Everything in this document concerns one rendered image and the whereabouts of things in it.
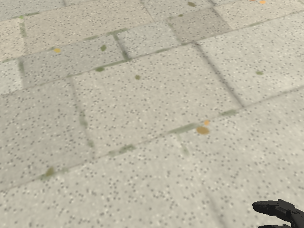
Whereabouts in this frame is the right robot hand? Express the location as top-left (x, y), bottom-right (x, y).
top-left (252, 199), bottom-right (304, 228)

